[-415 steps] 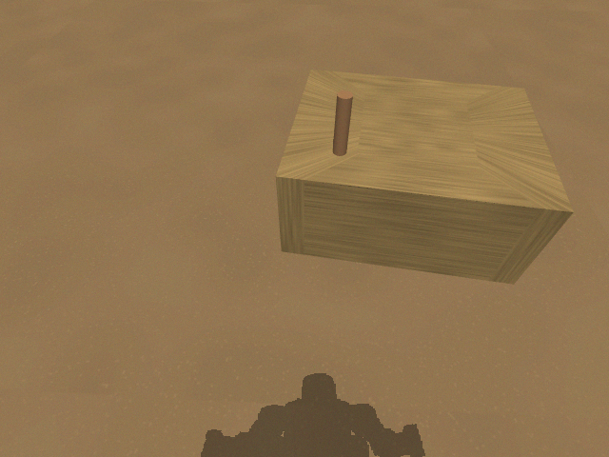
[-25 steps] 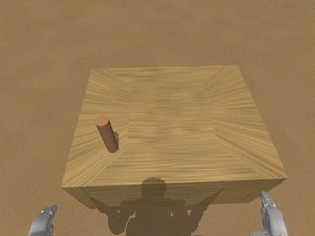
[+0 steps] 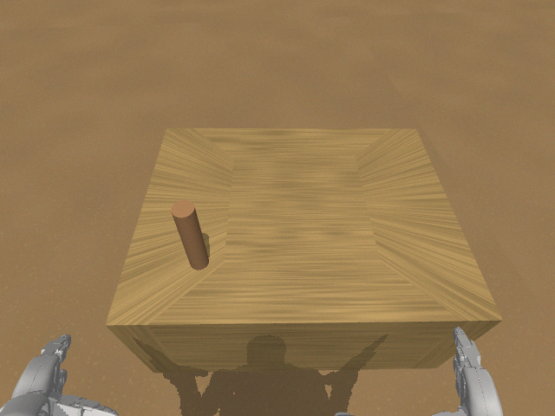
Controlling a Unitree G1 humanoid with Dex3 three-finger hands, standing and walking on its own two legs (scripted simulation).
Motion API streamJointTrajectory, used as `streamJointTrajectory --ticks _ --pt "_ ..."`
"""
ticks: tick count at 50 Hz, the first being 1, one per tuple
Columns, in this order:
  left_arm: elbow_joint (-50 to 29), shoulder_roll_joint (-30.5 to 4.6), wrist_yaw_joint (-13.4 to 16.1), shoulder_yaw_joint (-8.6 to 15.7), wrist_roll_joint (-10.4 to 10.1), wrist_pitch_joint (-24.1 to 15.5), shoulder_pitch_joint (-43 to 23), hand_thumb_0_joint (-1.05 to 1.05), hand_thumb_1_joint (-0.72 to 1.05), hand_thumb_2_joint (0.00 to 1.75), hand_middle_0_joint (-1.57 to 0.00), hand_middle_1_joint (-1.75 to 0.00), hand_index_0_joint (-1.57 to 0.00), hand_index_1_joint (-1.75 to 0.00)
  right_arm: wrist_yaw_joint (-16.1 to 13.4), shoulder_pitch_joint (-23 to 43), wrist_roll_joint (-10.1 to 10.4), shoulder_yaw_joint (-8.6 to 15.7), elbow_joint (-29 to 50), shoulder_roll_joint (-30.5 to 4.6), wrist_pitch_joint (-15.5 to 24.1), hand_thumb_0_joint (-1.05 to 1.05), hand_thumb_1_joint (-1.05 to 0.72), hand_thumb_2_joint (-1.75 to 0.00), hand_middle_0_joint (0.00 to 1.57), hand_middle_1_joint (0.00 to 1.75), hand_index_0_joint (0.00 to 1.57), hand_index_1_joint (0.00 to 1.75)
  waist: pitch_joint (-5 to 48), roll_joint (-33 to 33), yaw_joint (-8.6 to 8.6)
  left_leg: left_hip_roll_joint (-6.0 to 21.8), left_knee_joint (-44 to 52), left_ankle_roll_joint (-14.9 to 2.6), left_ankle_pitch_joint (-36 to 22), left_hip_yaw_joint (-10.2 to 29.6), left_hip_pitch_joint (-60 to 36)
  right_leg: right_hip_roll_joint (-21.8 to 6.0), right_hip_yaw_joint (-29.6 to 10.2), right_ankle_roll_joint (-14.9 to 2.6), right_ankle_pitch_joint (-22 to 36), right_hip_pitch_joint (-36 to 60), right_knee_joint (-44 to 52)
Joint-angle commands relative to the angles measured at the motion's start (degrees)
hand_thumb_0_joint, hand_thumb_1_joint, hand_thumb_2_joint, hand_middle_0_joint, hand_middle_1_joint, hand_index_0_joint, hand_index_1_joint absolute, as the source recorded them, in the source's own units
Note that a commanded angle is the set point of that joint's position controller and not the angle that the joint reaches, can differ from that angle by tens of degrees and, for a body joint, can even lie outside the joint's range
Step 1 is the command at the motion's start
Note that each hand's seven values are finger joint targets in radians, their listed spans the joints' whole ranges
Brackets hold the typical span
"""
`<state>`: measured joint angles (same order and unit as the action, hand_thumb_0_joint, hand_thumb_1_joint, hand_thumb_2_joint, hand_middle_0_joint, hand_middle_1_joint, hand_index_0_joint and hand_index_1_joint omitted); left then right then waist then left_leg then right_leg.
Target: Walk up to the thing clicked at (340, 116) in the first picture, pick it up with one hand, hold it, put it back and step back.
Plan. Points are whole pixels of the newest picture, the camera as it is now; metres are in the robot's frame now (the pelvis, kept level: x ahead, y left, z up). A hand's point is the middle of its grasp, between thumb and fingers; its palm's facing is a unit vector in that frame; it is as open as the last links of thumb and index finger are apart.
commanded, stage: go down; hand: left
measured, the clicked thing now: (192, 238) +0.54 +0.21 -0.20
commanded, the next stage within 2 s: approach in 1.44 s
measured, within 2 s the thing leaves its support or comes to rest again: neither
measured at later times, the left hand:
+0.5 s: hand (60, 268) +0.33 +0.34 +0.02, palm faces +0.15 -0.98 -0.12, open 17.5 cm
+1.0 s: hand (43, 227) +0.39 +0.37 +0.05, palm faces +0.17 -0.98 -0.06, open 17.4 cm
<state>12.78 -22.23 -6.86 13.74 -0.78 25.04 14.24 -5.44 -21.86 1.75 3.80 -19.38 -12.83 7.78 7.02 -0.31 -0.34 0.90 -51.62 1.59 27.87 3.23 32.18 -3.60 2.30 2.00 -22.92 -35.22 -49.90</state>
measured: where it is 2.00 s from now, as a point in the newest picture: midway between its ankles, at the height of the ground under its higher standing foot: outside the picture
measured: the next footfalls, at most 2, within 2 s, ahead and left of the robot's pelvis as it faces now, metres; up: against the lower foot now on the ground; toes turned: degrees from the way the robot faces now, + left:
none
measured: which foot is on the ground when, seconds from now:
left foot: down 0.00-1.00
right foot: down 0.00-1.00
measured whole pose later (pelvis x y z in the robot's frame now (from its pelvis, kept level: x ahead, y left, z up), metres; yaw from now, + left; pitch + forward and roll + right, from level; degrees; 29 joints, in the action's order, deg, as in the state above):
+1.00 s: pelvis -0.01 +0.02 -0.01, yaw -3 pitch +16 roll -3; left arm 65.0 -47.4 -28.6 34.2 -5.9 -7.2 -32.6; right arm -3.1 -21.1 0.6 -1.6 -14.5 -15.2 11.1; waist 7.0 1.8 -7.0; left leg 2.2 -57.3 0.6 28.4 2.2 45.2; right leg -2.0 1.0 2.8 -20.4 -47.2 -51.3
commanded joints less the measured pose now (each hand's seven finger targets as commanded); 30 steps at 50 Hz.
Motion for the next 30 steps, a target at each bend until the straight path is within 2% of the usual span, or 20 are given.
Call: streamJointTrajectory --ticks 1,2,3,4,6,7,8,11,12,14,16,19,20,22,23,24,25,27,29,30 --pt "-7.9 -19.62 0.05 10.01 -1.03 -5.92 -20.99 0.0 -0.55 0.09 -0.06 -0.03 -0.04 -0.05 -2.26 3.12 0.21 0.4 9.67 -5.95 5.05 0.0 0.56 -0.04 0.05 0.05 0.05 0.05 7.25 -3.31 -1.73 -2.11 8.53 -2.02 -11.96 -2.25 -1.81 1.29 -0.07 -1.71 8.58 7.29 8.51" --pt "-0.74 -19.08 -0.71 9.04 -1.08 -6.31 -20.88 0.0 -0.53 0.09 -0.06 -0.03 -0.04 -0.04 -2.71 1.85 0.33 1.84 8.37 -7.01 5.13 0.0 0.56 -0.04 0.05 0.05 0.05 0.05 3.39 -2.81 -3.16 -1.88 8.98 -1.73 -10.61 -2.15 0.2 1.6 0.2 -1.63 7.54 4.98 8.51" --pt "-0.66 -19.71 -1.56 9.45 -2.0 -7.15 -23.79 0.0 -0.52 0.09 -0.05 -0.03 -0.04 -0.04 -2.62 1.41 0.37 0.7 7.56 -6.37 5.25 0.0 0.57 -0.04 0.05 0.05 0.05 0.05 3.09 -3.97 -2.38 -2.06 9.13 -1.71 -9.12 -2.38 0.92 1.5 0.06 -1.61 6.44 4.62 8.87" --pt "2.45 -22.33 -2.65 10.64 -2.21 -7.91 -26.78 0.0 -0.54 0.09 -0.06 -0.03 -0.04 -0.05 -2.6 0.69 0.44 2.31 7.69 -8.07 5.49 0.0 0.57 -0.04 0.05 0.05 0.05 0.05 3.31 -4.08 -3.3 -1.98 9.38 -1.7 -8.1 -2.44 1.25 1.74 0.14 -1.54 5.72 4.25 8.92" --pt "6.3 -24.81 -5.11 11.4 -2.52 -9.3 -30.58 0.0 -0.5 0.08 -0.05 -0.03 -0.04 -0.04 -2.16 -1.25 0.38 1.9 6.0 -8.18 5.81 0.0 0.57 -0.04 0.05 0.05 0.05 0.05 4.56 -6.36 -3.32 -2.04 9.49 -1.63 -8.92 -2.8 0.03 1.83 0.05 -1.77 6.68 4.53 8.72" --pt "7.75 -27.37 -6.27 12.64 -2.62 -9.92 -33.26 0.0 -0.49 0.07 -0.05 -0.03 -0.05 -0.04 -2.0 0.21 0.58 2.58 6.1 -8.88 6.05 0.0 0.57 -0.04 0.05 0.05 0.05 0.05 5.4 -6.96 -2.81 -2.04 9.55 -1.65 -8.73 -2.73 0.03 1.96 0.11 -1.85 6.35 4.73 8.8" --pt "11.96 -27.39 -7.64 12.42 -2.68 -10.64 -33.93 0.0 -0.48 0.06 -0.05 -0.02 -0.05 -0.03 -1.81 0.35 0.53 3.27 6.85 -9.81 6.45 0.0 0.57 -0.04 0.05 0.05 0.05 0.05 5.55 -6.16 -3.37 -1.76 9.63 -1.62 -9.39 -2.42 -0.1 2.14 0.24 -1.94 6.8 4.67 8.48" --pt "18.05 -28.54 -11.01 12.72 -3.58 -13.93 -38.95 0.0 -0.52 0.03 -0.06 -0.02 -0.06 -0.02 -0.72 3.65 0.62 1.28 7.46 -8.83 7.55 0.0 0.56 -0.04 0.05 0.05 0.05 0.05 7.09 -6.87 -1.71 -1.25 9.9 -1.43 -10.46 -1.71 0.5 2.7 0.8 -2.32 6.82 4.65 7.47" --pt "21.94 -29.9 -11.85 13.83 -3.78 -15.08 -38.77 0.0 -0.54 0.03 -0.06 -0.02 -0.06 -0.02 -0.64 2.85 0.54 2.43 6.84 -9.88 7.65 0.0 0.56 -0.04 0.05 0.05 0.05 0.05 7.58 -5.71 -1.82 -1.17 9.48 -1.5 -11.16 -1.68 1.06 2.78 0.72 -2.38 7.14 4.62 7.31" --pt "25.84 -29.93 -13.65 14.03 -4.5 -17.96 -41.19 0.0 -0.59 0.02 -0.07 -0.03 -0.07 -0.03 0.02 4.23 0.45 1.19 8.16 -8.96 8.03 0.0 0.56 -0.04 0.05 0.05 0.05 0.05 9.85 -3.96 -1.53 -1.3 8.45 -1.75 -12.29 -1.98 1.83 2.67 0.37 -2.32 7.92 5.29 6.95" --pt "26.94 -32.79 -14.73 15.23 -4.44 -21.17 -45.84 0.0 -0.6 0.02 -0.07 -0.03 -0.08 -0.03 0.28 5.73 0.22 0.56 8.99 -8.75 8.28 0.0 0.56 -0.04 0.05 0.05 0.05 0.05 13.53 -5.73 -0.84 -1.24 7.91 -1.49 -13.98 -2.06 1.35 2.61 0.12 -2.39 9.1 6.14 6.17" --pt "29.97 -36.08 -15.78 17.13 -4.76 -25.0 -50.48 0.0 -0.57 0.04 -0.06 -0.04 -0.07 -0.03 0.12 5.87 0.15 2.07 8.59 -10.57 8.17 0.0 0.57 -0.04 0.05 0.05 0.05 0.05 14.29 -4.69 -1.77 -1.07 7.39 -1.82 -11.75 -2.02 2.03 2.76 -0.21 -2.21 7.52 5.02 6.15" --pt "31.71 -37.12 -15.95 17.71 -4.62 -26.05 -51.12 0.0 -0.54 0.05 -0.05 -0.03 -0.06 -0.03 0.18 5.87 0.01 1.46 7.86 -10.45 8.01 0.0 0.57 -0.04 0.05 0.05 0.05 0.05 14.49 -4.59 -1.56 -1.01 7.43 -1.77 -11.85 -1.9 2.74 2.85 -0.18 -2.29 7.43 4.93 5.97" --pt "31.96 -39.73 -16.3 19.44 -4.67 -28.04 -53.04 0.0 -0.54 0.05 -0.05 -0.03 -0.06 -0.03 0.13 5.49 0.12 1.85 10.78 -11.15 7.67 0.0 0.57 -0.04 0.05 0.05 0.05 0.05 18.18 -5.63 -1.82 -1.03 7.34 -1.63 -14.05 -2.03 0.58 2.84 -0.31 -2.31 9.54 6.64 5.79" --pt "34.27 -39.25 -16.51 19.29 -4.63 -28.54 -52.1 0.0 -0.53 0.05 -0.05 -0.03 -0.06 -0.02 0.17 5.41 0.1 0.58 11.73 -10.49 7.58 0.0 0.58 -0.04 0.05 0.05 0.05 0.05 17.15 -5.85 -1.76 -0.96 7.29 -1.46 -15.55 -1.94 0.55 2.9 -0.22 -2.43 10.77 6.41 5.46" --pt "35.16 -40.55 -16.66 19.85 -4.54 -29.21 -52.11 0.0 -0.51 0.05 -0.05 -0.02 -0.06 -0.02 -0.03 3.56 -0.05 1.9 9.72 -11.59 7.05 0.0 0.57 -0.04 0.05 0.05 0.05 0.05 16.41 -6.3 -2.3 -0.93 7.03 -1.35 -16.45 -1.99 0.64 2.94 -0.29 -2.48 11.64 5.76 5.3" --pt "37.01 -40.62 -16.9 19.82 -4.26 -29.62 -52.2 0.0 -0.48 0.06 -0.04 -0.02 -0.05 -0.02 0.04 2.03 -0.21 0.8 9.14 -10.91 6.58 0.0 0.57 -0.04 0.05 0.05 0.05 0.05 15.36 -5.86 -2.68 -1.02 6.59 -1.37 -17.21 -2.12 1.29 2.89 -0.48 -2.49 12.45 4.86 5.38" --pt "35.69 -42.73 -17.18 20.86 -4.52 -31.02 -54.32 0.0 -0.48 0.06 -0.05 -0.02 -0.05 -0.02 0.03 2.1 -0.12 1.71 9.61 -11.75 6.65 0.0 0.58 -0.04 0.05 0.05 0.05 0.05 15.46 -8.24 -2.38 -1.02 6.63 -1.08 -18.1 -2.19 1.17 2.85 -0.51 -2.69 13.08 4.64 5.0" --pt "35.34 -42.42 -18.05 20.81 -4.86 -31.98 -56.5 0.0 -0.51 0.05 -0.05 -0.02 -0.05 -0.02 0.11 -0.27 -0.3 2.25 10.17 -12.31 6.46 0.0 0.56 -0.04 0.05 0.05 0.05 0.05 17.03 -10.02 -4.15 -0.36 6.29 -0.62 -20.18 -1.89 -1.97 3.12 -0.17 -2.88 14.08 2.63 4.51" --pt "35.75 -43.08 -18.27 21.21 -4.88 -32.39 -57.02 0.0 -0.49 0.05 -0.05 -0.02 -0.05 -0.02 0.28 0.33 -0.33 1.31 10.51 -11.23 6.43 0.0 0.57 -0.04 0.05 0.05 0.05 0.05 16.29 -9.5 -3.88 -0.52 5.92 -0.84 -20.17 -2.03 -1.01 2.99 -0.33 -2.74 14.46 2.79 4.64"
